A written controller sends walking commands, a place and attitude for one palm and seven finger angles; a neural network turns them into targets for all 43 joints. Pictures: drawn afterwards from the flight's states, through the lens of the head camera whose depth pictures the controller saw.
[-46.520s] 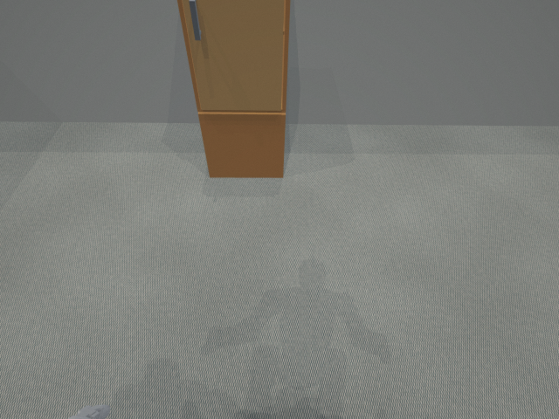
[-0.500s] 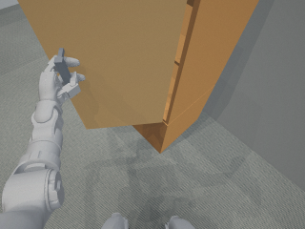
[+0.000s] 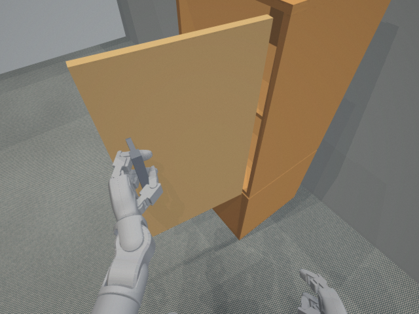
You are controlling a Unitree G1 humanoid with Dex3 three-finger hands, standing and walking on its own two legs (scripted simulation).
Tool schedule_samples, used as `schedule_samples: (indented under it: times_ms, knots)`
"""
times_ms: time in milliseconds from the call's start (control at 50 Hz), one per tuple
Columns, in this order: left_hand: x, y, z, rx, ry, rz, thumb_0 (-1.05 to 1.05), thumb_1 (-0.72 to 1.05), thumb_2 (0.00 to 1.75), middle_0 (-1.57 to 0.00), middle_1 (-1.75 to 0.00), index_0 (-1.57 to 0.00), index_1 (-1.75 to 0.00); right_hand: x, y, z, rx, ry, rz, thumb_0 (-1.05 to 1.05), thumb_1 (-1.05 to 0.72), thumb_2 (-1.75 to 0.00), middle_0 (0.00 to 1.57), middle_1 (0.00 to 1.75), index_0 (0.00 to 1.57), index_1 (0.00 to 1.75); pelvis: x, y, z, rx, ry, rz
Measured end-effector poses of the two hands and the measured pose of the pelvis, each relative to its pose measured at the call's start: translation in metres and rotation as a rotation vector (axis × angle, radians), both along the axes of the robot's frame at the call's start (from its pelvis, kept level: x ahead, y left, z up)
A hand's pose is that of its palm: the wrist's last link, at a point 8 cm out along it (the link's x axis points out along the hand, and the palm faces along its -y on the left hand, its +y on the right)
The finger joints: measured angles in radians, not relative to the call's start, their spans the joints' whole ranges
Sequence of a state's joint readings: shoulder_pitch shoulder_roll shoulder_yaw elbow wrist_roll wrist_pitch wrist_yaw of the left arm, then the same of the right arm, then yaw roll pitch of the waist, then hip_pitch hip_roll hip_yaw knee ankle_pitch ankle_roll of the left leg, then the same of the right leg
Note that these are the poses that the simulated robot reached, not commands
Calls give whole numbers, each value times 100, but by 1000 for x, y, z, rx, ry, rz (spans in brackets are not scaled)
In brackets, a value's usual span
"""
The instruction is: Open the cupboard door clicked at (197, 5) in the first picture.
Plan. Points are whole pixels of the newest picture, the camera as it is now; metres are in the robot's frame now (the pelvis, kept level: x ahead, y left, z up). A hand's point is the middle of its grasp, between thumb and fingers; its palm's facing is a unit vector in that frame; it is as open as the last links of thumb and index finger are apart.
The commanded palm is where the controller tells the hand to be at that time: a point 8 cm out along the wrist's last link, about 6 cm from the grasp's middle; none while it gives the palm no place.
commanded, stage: pull the door open along its arc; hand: left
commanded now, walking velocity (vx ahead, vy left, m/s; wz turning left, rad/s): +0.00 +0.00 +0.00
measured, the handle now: (139, 167) +0.38 +0.16 +0.07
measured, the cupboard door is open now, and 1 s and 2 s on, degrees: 81 99 100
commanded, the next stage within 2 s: open thumb and fingers to let go in 0.42 s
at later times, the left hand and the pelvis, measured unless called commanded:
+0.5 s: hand (195, 220) +0.27 +0.04 +0.07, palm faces +0.32 -0.95 -0.03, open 5.7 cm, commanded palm +0.23 +0.08 +0.07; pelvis +0.01 -0.04 +0.00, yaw +3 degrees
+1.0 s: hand (184, 222) +0.27 +0.06 +0.07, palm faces +0.37 -0.93 -0.03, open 11.8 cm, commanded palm +0.22 +0.09 +0.07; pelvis +0.00 -0.03 +0.00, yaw +3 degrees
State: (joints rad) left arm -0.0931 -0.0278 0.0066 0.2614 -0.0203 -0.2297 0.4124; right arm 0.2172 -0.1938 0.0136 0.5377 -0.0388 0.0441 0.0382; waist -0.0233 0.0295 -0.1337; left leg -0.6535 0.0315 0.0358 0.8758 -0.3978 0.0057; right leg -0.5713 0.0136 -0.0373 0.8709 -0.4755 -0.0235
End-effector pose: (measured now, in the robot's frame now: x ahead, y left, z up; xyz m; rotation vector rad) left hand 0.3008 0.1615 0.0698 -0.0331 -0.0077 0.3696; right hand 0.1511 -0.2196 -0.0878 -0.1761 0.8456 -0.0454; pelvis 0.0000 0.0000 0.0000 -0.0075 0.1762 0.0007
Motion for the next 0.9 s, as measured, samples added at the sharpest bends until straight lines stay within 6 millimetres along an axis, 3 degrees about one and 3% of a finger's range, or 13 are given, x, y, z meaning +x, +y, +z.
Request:
schedule_samples:
  times_ms: [140,420,680,780,900]
  knots:
    - [-27,-30,3,13,28,62,2,74,76,-37,-134,-39,-135,16,0,6,5,-38,40,1,-91,-89,20,30,20,30,-1,-12,2,7,-34,22]
    - [-69,-77,7,51,64,-51,2,73,74,-35,-133,-39,-135,12,-22,6,22,-66,31,1,-91,-89,20,30,20,30,3,-31,4,17,-73,41]
    - [-62,-73,5,46,65,19,1,65,78,-36,-131,-39,-134,32,-25,5,10,-90,74,1,-91,-89,20,30,19,30,5,-39,1,26,-59,58]
    - [-68,-68,4,41,69,26,1,47,71,-36,-130,-40,-131,35,-22,7,17,-96,77,1,-91,-89,20,30,19,30,5,-38,2,27,-56,60]
    - [-71,-65,4,47,55,19,1,14,57,-34,-125,-37,-127,33,-17,6,20,-103,77,1,-91,-89,20,30,20,30,3,-34,-1,22,-52,59]
